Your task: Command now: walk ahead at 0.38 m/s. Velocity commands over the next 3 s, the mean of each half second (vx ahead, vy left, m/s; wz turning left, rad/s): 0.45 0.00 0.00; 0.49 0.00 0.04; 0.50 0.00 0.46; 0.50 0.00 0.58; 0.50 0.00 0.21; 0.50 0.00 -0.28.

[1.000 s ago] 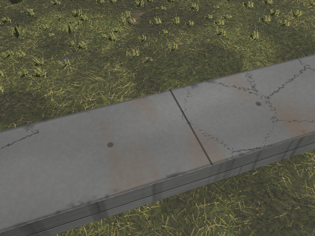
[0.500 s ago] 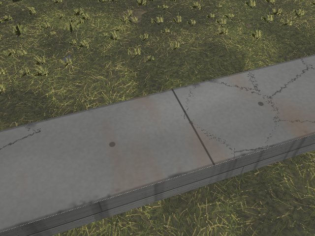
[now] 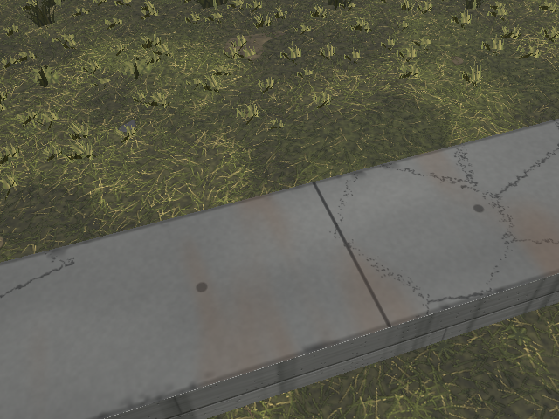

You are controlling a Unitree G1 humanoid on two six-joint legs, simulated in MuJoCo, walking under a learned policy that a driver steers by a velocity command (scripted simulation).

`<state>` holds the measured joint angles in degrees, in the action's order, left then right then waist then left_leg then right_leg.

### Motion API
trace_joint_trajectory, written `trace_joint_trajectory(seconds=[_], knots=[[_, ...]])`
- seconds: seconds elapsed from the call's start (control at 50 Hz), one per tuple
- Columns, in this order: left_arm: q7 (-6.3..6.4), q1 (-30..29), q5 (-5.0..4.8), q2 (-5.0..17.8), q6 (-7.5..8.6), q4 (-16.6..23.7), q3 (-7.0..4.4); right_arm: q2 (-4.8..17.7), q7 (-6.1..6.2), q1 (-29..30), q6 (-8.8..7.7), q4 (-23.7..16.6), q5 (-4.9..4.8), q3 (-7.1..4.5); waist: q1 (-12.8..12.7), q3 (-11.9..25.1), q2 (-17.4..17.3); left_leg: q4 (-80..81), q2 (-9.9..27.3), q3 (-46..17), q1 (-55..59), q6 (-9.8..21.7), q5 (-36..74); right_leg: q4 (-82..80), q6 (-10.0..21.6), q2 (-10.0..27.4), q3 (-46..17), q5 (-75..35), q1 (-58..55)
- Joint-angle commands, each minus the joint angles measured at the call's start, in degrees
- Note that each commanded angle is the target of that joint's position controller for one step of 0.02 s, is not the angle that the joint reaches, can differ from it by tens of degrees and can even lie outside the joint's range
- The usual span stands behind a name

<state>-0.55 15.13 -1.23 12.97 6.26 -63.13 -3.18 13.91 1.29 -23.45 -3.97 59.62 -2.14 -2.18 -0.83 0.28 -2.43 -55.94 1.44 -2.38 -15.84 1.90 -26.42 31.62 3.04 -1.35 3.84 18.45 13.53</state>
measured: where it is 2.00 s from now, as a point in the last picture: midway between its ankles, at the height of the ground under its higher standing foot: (276, 182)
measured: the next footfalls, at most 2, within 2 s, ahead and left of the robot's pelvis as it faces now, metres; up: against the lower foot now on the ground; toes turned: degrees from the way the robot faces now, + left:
left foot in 0.38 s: +0.36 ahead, +0.13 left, +0.00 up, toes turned +3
right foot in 1.00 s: +0.79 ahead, -0.14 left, +0.16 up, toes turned -5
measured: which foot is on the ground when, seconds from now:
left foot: up 0.00-0.36, down 0.38-1.00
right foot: down 0.00-0.40, up 0.42-0.98, down 1.00-1.00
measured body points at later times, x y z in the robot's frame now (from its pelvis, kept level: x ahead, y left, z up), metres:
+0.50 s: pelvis +0.25 +0.05 +0.00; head +0.27 +0.06 +0.45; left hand +0.27 +0.31 -0.15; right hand +0.36 -0.21 -0.13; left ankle +0.32 +0.13 -0.73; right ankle +0.12 -0.09 -0.62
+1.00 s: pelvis +0.56 -0.02 +0.01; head +0.61 -0.01 +0.46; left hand +0.79 +0.14 -0.08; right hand +0.43 -0.23 -0.12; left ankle +0.33 +0.13 -0.71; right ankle +0.74 -0.13 -0.58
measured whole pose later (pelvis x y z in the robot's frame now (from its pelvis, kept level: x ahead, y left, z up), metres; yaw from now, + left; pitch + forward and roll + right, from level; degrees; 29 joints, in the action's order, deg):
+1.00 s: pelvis +0.56 -0.02 +0.01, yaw +2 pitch +4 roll -3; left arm -1.7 0.0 -1.1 3.7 5.7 -37.5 5.4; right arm 7.6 1.6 -32.3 -1.3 62.5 -1.1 1.0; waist 0.6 -1.8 -2.9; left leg -10.9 7.1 -0.4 10.7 0.1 -15.9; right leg 72.9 3.7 4.0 8.7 17.5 59.0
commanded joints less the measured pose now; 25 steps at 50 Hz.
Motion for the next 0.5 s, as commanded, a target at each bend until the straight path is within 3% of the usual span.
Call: trace_joint_trajectory(seconds=[0.02, 0.06, 0.1, 0.2, 0.26, 0.3, 0.34, 0.36, 0.38, 0.4, 0.42, 0.44, 0.46, 0.48, 0.5], knots=[[-0.39, 6.0, 0.52, 6.2, 1.37, 0.7, -0.02, 4.1, -0.91, 6.6, -3.46, -6.8, -0.47, -0.82, -1.5, -5.4, 6.2, -15.8, 4.1, -2.9, -31.9, 3.5, 8.6, -22.5, 9.6, 19.2, -29.4, 3.4, -17.7], [-0.46, 4.9, 0.84, 3.9, 0.64, 1.3, 1.01, 5.3, -1.26, 7.6, -3.23, -6.8, 0.60, -1.93, -0.3, -5.5, 5.8, -10.5, 6.3, -1.2, -27.8, 3.1, 14.0, -23.6, 6.9, 15.1, -19.0, -9.6, -14.5], [0.23, 7.8, 0.98, 4.6, 0.01, 0.7, 1.17, 3.4, -1.82, 8.4, -2.38, -7.0, 0.76, -1.84, -0.1, -5.0, 6.2, -7.4, 6.3, 1.1, -26.7, 1.5, 16.1, -23.9, 6.9, 13.3, -13.7, -18.9, -13.7], [1.81, 8.8, 1.23, 8.1, -0.77, 2.1, 0.86, 1.2, -1.96, 22.6, -2.01, -12.3, 0.98, -0.32, -2.4, -7.9, 5.9, 12.9, 4.1, 4.6, -23.3, -1.5, 24.5, -26.8, 7.5, 11.5, -7.8, -21.7, -8.1], [1.88, 11.5, 0.64, 9.1, -0.91, 1.9, 0.35, 2.1, -2.45, 27.6, -2.17, -14.1, 0.70, 0.04, -3.1, -8.5, 6.6, 20.6, 2.1, 5.7, -19.8, -0.7, 26.7, -26.7, 7.4, 12.8, -6.9, -23.6, -10.2], [2.09, 11.8, 0.49, 9.1, -1.56, 1.8, 0.05, 2.5, -2.77, 24.0, -2.02, -13.1, 0.59, 0.02, -0.8, -6.2, 8.4, 19.8, 1.3, 5.3, -16.8, 0.9, 24.1, -22.6, 7.1, 15.0, -6.0, -31.9, -15.0], [2.13, 9.8, 0.54, 9.5, -2.13, 2.7, -0.28, 5.8, -2.87, 18.3, -2.11, -12.0, 0.99, -1.41, 3.4, -1.7, 8.5, 20.4, -1.6, 6.4, -8.1, 3.4, 21.3, -13.1, 5.6, 14.8, -4.4, -51.4, -17.1], [2.10, 8.3, 0.72, 9.3, -2.60, 3.2, -0.18, 7.6, -2.81, 9.7, -2.19, -9.3, 1.14, -2.69, 8.0, 2.8, 8.7, 22.4, -3.6, 7.4, 2.0, 5.0, 21.6, -2.8, 4.5, 13.0, -3.0, -56.8, -15.4], [1.86, 6.9, 0.76, 9.3, -2.50, 4.1, 0.05, 9.4, -2.50, 0.8, -1.94, -6.4, 1.18, -3.91, 12.2, 6.9, 8.6, 24.2, -2.4, 6.0, 15.5, 6.2, 22.7, 9.5, 2.8, 10.5, -2.2, -52.3, -7.2], [1.33, 7.4, 2.52, 5.1, -1.82, 6.1, 1.36, 15.2, -1.73, -6.2, -1.37, -4.7, 1.64, -4.98, 11.5, 12.7, -5.9, 26.8, 11.9, -13.5, 29.6, 9.1, 21.4, 31.9, 0.5, 4.0, -0.4, -18.1, 7.5], [0.57, 14.1, 0.24, -1.6, -0.08, 5.2, 2.88, 14.8, -2.32, -5.0, -1.65, -5.4, 3.28, -4.22, 6.7, 19.7, -16.0, 38.9, 22.9, -42.4, 37.7, 18.9, 13.3, 48.7, -0.5, -3.7, -8.9, 13.1, 22.4], [0.08, 9.9, -1.14, 4.7, 1.38, 5.7, 1.54, 10.3, -2.71, 0.6, -2.09, -6.0, 2.49, -3.19, 6.6, 11.7, -7.2, 41.9, 20.6, -39.3, 29.6, 16.7, 5.5, 52.5, 0.9, 0.3, -13.3, 10.6, 26.8], [-0.15, 4.7, -2.09, 6.9, 1.79, 7.7, 0.88, 6.3, -2.88, 6.0, -2.21, -7.2, 2.12, -2.00, 5.0, 4.6, -3.9, 42.7, 18.6, -29.1, 20.7, 14.8, 4.6, 52.1, 1.9, 3.7, -10.5, 5.6, 28.6], [0.41, 2.2, -1.43, 7.0, 1.45, 8.3, 0.61, 4.5, -3.41, 9.8, -2.41, -7.7, 2.40, -1.25, 2.9, 0.8, 1.9, 44.9, 16.4, -23.0, 12.7, 13.4, 8.3, 49.2, 1.6, 6.7, -8.9, 0.9, 26.7], [1.02, 2.3, -0.58, 7.0, 0.59, 8.2, -0.01, 3.4, -3.55, 11.8, -2.68, -7.8, 2.77, -0.79, 0.9, -0.6, 1.9, 46.5, 14.0, -17.9, 7.4, 12.1, 11.2, 45.9, 1.5, 8.6, -8.8, -2.3, 24.1]])
Over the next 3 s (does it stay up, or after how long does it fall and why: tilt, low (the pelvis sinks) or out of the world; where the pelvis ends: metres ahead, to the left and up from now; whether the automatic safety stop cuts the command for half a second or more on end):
stays up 1.57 0.38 0.07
